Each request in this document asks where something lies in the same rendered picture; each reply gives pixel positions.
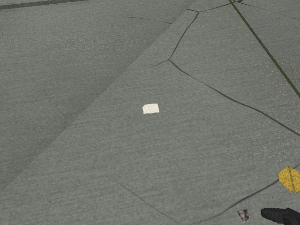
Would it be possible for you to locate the robot right hand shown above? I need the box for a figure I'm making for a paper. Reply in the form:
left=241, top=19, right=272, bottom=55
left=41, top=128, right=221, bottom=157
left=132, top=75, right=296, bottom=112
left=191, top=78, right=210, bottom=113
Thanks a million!
left=261, top=208, right=300, bottom=225

